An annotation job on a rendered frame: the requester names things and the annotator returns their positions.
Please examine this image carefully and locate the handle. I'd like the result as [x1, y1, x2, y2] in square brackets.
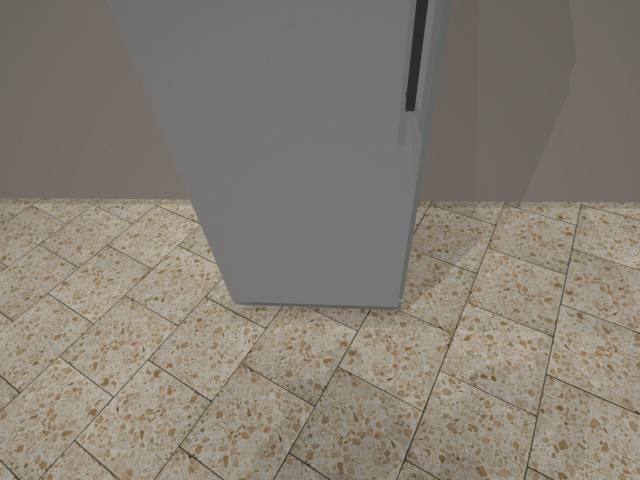
[405, 0, 428, 111]

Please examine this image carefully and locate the fridge door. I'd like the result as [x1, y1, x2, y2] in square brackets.
[107, 0, 444, 307]

